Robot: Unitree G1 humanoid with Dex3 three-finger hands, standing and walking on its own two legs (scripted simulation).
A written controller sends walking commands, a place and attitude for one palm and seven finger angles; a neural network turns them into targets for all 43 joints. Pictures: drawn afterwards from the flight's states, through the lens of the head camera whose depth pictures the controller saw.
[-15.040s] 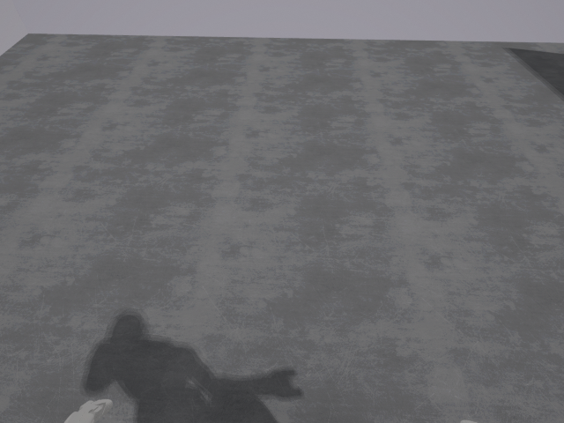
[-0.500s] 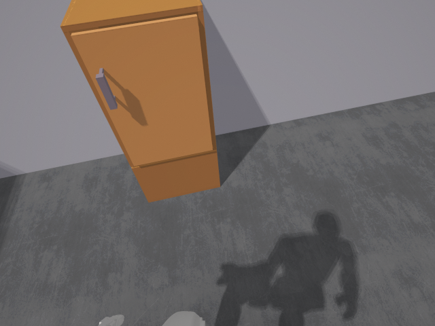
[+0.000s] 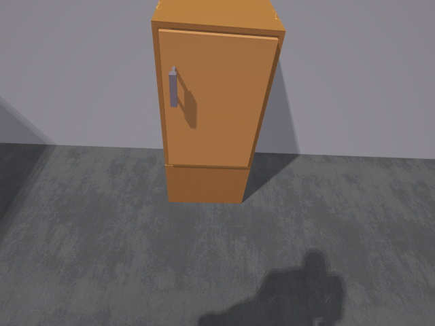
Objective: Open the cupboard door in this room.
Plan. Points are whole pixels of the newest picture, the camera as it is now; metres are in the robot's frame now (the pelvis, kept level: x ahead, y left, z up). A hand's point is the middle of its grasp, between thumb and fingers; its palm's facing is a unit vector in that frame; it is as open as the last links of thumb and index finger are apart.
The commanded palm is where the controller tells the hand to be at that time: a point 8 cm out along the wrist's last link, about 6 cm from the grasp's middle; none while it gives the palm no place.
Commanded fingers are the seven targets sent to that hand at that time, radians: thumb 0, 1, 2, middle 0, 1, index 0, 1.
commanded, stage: take the last steps up to it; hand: left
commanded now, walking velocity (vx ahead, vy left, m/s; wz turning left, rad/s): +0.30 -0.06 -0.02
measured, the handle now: (173, 86) +0.83 +0.22 -0.01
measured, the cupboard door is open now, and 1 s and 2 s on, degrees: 0 0 0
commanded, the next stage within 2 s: come to a stop and stand still in 0.90 s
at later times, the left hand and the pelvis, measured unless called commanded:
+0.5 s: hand (172, 323) +0.17 +0.10 -0.17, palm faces +0.06 -0.97 -0.23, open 7.2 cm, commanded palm none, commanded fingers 0.00 0.90 0.90 -0.20 -0.30 -0.20 -0.30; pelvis +0.12 -0.09 -0.01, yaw +1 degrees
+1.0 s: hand (165, 290) +0.23 +0.13 -0.18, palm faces +0.09 -0.98 -0.15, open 7.4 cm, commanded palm none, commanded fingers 0.00 0.90 0.90 -0.20 -0.30 -0.20 -0.30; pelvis +0.26 -0.04 -0.01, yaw +1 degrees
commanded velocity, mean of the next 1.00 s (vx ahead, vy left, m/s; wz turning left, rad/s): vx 0.24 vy -0.01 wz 0.02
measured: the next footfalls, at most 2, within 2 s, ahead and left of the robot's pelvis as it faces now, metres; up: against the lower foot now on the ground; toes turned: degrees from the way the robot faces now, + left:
right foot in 0.30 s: +0.19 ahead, -0.18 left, +0.00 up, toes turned -8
left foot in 0.82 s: +0.29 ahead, +0.07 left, +0.00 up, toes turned +10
